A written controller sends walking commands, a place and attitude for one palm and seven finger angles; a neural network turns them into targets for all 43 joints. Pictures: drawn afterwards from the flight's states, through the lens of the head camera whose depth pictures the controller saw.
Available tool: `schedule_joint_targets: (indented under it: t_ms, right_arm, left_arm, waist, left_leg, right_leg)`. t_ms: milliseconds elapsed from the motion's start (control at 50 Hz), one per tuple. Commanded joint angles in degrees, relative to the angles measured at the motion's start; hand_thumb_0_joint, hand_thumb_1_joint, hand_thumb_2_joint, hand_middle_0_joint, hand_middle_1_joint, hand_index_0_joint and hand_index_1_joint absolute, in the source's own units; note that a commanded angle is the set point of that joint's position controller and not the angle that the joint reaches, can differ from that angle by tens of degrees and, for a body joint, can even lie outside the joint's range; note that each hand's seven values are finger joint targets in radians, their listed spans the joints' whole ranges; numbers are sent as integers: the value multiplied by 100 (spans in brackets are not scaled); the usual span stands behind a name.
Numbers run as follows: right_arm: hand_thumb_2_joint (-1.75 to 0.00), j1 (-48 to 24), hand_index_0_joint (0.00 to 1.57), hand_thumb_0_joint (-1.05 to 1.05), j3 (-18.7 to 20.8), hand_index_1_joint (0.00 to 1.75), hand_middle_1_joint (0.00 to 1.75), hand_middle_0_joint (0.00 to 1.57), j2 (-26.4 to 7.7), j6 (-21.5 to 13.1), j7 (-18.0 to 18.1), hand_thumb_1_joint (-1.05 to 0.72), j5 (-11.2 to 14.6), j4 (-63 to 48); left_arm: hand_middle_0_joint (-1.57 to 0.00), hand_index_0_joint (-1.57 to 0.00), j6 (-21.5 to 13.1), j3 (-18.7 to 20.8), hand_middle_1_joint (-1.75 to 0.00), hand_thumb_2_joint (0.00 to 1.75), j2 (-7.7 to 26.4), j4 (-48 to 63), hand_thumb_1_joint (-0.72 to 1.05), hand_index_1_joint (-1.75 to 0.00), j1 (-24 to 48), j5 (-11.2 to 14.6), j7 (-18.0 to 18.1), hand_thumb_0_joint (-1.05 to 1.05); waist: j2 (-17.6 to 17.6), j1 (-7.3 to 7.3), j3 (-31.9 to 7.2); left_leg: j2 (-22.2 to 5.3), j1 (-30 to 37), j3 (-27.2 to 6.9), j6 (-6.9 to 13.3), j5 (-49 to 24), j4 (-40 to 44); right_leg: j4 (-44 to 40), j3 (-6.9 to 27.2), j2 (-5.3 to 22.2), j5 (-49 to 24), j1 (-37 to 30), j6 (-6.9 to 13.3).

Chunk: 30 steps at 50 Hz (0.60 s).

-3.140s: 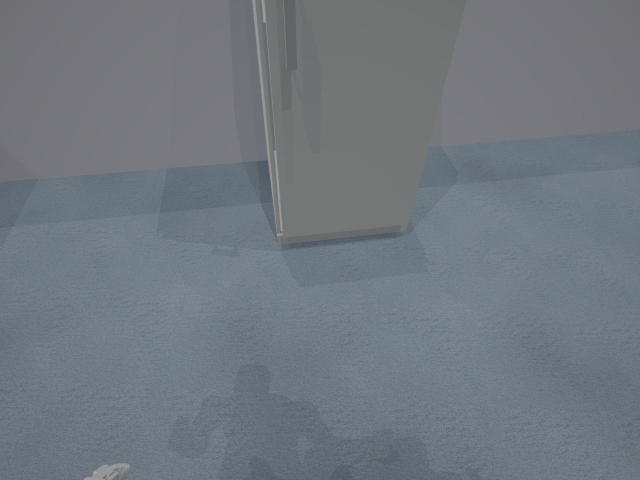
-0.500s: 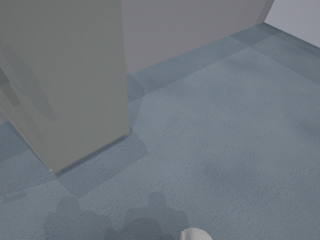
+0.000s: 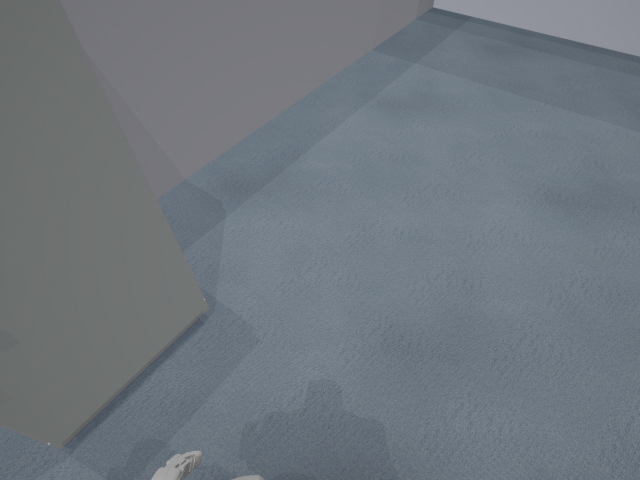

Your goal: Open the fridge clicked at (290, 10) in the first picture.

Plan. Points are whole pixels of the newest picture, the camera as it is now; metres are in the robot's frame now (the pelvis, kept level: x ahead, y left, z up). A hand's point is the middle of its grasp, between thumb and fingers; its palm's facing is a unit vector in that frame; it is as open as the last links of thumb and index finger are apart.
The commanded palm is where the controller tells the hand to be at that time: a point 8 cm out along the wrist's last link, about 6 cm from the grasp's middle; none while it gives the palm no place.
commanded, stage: turn to face it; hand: left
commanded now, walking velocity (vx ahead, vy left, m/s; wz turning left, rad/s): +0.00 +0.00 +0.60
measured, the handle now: out of the picture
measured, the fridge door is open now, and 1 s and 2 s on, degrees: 0 0 0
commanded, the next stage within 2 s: take the last steps up to it in 1.46 s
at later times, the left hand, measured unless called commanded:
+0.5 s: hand out of the picture +0.01 +0.26 -0.16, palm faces +0.32 -0.91 -0.25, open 7.4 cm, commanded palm none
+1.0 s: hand out of the picture -0.05 +0.17 -0.14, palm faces +0.58 -0.77 -0.27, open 7.4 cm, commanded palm none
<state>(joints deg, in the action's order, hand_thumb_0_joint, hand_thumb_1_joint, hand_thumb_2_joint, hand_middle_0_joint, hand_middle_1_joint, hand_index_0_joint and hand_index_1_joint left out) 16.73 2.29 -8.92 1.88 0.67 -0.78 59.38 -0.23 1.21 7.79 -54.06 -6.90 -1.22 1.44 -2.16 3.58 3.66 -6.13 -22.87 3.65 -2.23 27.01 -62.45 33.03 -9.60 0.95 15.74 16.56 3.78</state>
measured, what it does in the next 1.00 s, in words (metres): steps on the spot, turning left: left foot, then right foot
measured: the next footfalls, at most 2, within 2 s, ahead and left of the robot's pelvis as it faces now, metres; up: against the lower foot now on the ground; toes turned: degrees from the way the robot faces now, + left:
left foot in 0.22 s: +0.04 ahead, +0.14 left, +0.00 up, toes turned +18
right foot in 0.72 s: +0.09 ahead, -0.11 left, +0.00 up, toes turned +23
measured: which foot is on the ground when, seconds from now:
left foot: up 0.00-0.20, down 0.22-0.72, up 0.74-1.00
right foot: down 0.00-0.24, up 0.26-0.70, down 0.72-1.00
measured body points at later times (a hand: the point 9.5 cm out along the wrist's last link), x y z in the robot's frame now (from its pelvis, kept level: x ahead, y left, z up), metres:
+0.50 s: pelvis +0.00 +0.03 +0.01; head +0.04 +0.07 +0.46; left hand -0.01 +0.31 -0.14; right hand +0.12 -0.20 -0.12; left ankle +0.00 +0.12 -0.73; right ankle +0.02 -0.14 -0.65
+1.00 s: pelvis +0.00 -0.04 +0.01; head +0.03 -0.05 +0.46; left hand -0.08 +0.21 -0.12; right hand +0.21 -0.22 -0.14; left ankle -0.09 +0.08 -0.65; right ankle +0.06 -0.13 -0.73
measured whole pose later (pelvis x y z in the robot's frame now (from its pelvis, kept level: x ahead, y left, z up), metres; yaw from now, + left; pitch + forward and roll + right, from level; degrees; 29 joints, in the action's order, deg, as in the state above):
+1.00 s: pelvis +0.00 -0.04 +0.01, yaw +37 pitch -2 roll +2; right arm 10.7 5.8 -15.9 5.1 -2.1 -1.5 54.0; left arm 0.8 1.5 10.2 -50.6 -12.7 -1.4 1.2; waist -0.9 1.0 4.0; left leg -2.7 -27.2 1.4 -4.5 22.6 -61.6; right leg 29.4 -11.9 7.6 16.3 10.8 0.1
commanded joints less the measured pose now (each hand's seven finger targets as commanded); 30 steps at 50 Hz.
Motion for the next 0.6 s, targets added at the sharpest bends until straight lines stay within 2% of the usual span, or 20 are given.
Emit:
schedule_joint_targets:
  t_ms: [0, 60, 100, 120, 160, 180, 200, 220, 240, 260, 280, 300, 340, 360, 440, 500, 540, 580]
  right_arm:
    - [-90, 350, 20, 0, 56, 30, 30, 20, -281, 23, 7, -90, 17, -202]
    - [-90, -9, 20, 0, 86, 30, 30, 20, -281, 2, -35, -90, 17, -378]
    - [-90, -109, 20, 0, 108, 30, 30, 20, -306, -9, -63, -90, 3, -462]
    - [-90, -62, 20, 0, 122, 30, 30, 20, -333, -14, -74, -90, -3, -502]
    - [-90, 110, 20, 0, 143, 30, 30, 20, -417, -35, -95, -90, -24, -526]
    - [-90, 327, 20, 0, 194, 30, 30, 20, -604, -71, -109, -90, -30, -507]
    - [-90, 506, 20, 0, 305, 30, 30, 20, -1120, -121, -94, -90, -75, -554]
    - [-90, 698, 20, 0, 396, 30, 30, 20, -1536, -123, -46, -90, -96, -583]
    - [-90, 666, 20, 0, 395, 30, 30, 20, -1574, -115, -32, -90, -94, -558]
    - [-90, 436, 20, 0, 372, 30, 30, 20, -1406, -161, 30, -90, -96, -582]
    - [-90, 141, 20, 0, 341, 30, 30, 20, -1343, -172, 58, -90, -85, -656]
    - [-90, -89, 20, 0, 301, 30, 30, 20, -1258, -194, 62, -90, -72, -733]
    - [-90, -148, 20, 0, 280, 30, 30, 20, -1227, -244, 77, -90, -37, -777]
    - [-90, -128, 20, 0, 302, 30, 30, 20, -1299, -243, 76, -90, -37, -792]
    - [-90, 8, 20, 0, 355, 30, 30, 20, -1385, -197, 48, -90, -31, -746]
    - [-90, -40, 20, 0, 403, 30, 30, 20, -1477, -142, 17, -90, -52, -774]
    - [-90, -116, 20, 0, 425, 30, 30, 20, -1519, -112, -2, -90, -57, -797]
    - [-90, -296, 20, 0, 445, 30, 30, 20, -1567, -77, -17, -90, -69, -883]
  left_arm:
    - [-20, -20, -38, 286, -30, 90, 1017, 190, 90, -30, -265, -11, 82, 0]
    - [-20, -20, 3, 367, -30, 90, 1114, 148, 90, -30, -425, -36, 90, 0]
    - [-20, -20, 26, 403, -30, 90, 1169, 178, 90, -30, -427, -49, 84, 0]
    - [-20, -20, 40, 419, -30, 90, 1209, 193, 90, -30, -397, -43, 83, 0]
    - [-20, -20, 75, 441, -30, 90, 1193, 221, 90, -30, -379, -5, 60, 0]
    - [-20, -20, 110, 436, -30, 90, 1117, 267, 90, -30, -384, 40, 48, 0]
    - [-20, -20, 156, 409, -30, 90, 840, 398, 90, -30, -446, 86, 13, 0]
    - [-20, -20, 173, 331, -30, 90, 666, 653, 90, -30, -52, 71, 9, 0]
    - [-20, -20, 184, 340, -30, 90, 855, 734, 90, -30, 161, 21, -6, 0]
    - [-20, -20, 201, 388, -30, 90, 755, 643, 90, -30, 187, -12, -17, 0]
    - [-20, -20, 198, 423, -30, 90, 804, 559, 90, -30, 129, -3, -43, 0]
    - [-20, -20, 186, 430, -30, 90, 867, 488, 90, -30, 0, 4, -62, 0]
    - [-20, -20, 166, 426, -30, 90, 887, 369, 90, -30, -164, 27, -90, 0]
    - [-20, -20, 175, 416, -30, 90, 893, 350, 90, -30, -229, 44, -80, 0]
    - [-20, -20, 201, 408, -30, 90, 939, 432, 90, -30, -48, 64, -51, 0]
    - [-20, -20, 215, 393, -30, 90, 941, 546, 90, -30, 90, 87, -33, 0]
    - [-20, -20, 207, 384, -30, 90, 966, 591, 90, -30, 129, 86, -31, 0]
    - [-20, -20, 193, 366, -30, 90, 965, 606, 90, -30, -36, 114, -10, 0]
  waist:
    - [960, -257, -279]
    - [960, -412, -217]
    - [1015, -424, -270]
    - [1035, -379, -350]
    - [823, -274, -473]
    - [297, -151, -605]
    - [-1227, -82, -636]
    - [-1869, 109, -485]
    - [-1019, 84, -525]
    - [-1027, -8, -484]
    - [-954, -117, -504]
    - [-775, -206, -555]
    - [-407, -252, -775]
    - [-422, -254, -865]
    - [-399, -135, -826]
    - [-677, -77, -709]
    - [-759, -74, -668]
    - [-898, -162, -718]
  left_leg:
    - [33, 72, 42, -53, -170, 574]
    - [37, -24, 161, -57, -66, 1082]
    - [83, 25, 275, -48, -171, 1515]
    - [77, 153, 328, -37, -318, 1774]
    - [144, 652, 415, 10, -991, 2646]
    - [10, 1194, 156, 96, -1624, 3372]
    - [-1037, 1562, -1569, 614, -2837, 4033]
    - [-1991, 1512, -2835, 1357, -4042, 4587]
    - [-2020, 1306, -2574, 1540, -3344, 4583]
    - [-1607, 1329, -2440, 1393, -3254, 4615]
    - [-1390, 1416, -2203, 1259, -3244, 4473]
    - [-1177, 1494, -1792, 1149, -3474, 4365]
    - [-893, 1789, -1428, 1066, -4118, 4226]
    - [-851, 1894, -1370, 1080, -4256, 4185]
    - [-807, 2032, -1639, 1181, -4151, 4208]
    - [-783, 1791, -1907, 1231, -3722, 4231]
    - [-699, 1673, -2070, 1225, -3596, 4211]
    - [-658, 1361, -2193, 1207, -3614, 4117]
  right_leg:
    - [-1502, 751, 1698, -2106, -99, 542]
    - [-1386, 699, 1879, -1955, -316, 542]
    - [-1204, 583, 1920, -1931, -441, 480]
    - [-1074, 505, 1958, -1827, -448, 414]
    - [-577, 181, 1817, -1521, -342, 116]
    - [6, 14, 1668, -1065, 6, -129]
    - [1120, -304, 950, 472, 964, -589]
    - [2433, 32, 407, 2288, 1681, -815]
    - [3054, 591, 535, 1955, 1551, -697]
    - [3289, 762, 560, 1555, 1873, -712]
    - [3505, 869, 530, 1183, 1983, -750]
    - [3531, 921, 544, 865, 1927, -780]
    - [3421, 871, 478, 599, 1800, -861]
    - [3285, 892, 471, 603, 1744, -899]
    - [2638, 905, 382, 704, 1596, -984]
    - [2101, 920, 311, 888, 1355, -986]
    - [1717, 910, 224, 954, 1157, -957]
    - [1196, 907, 135, 909, 666, -898]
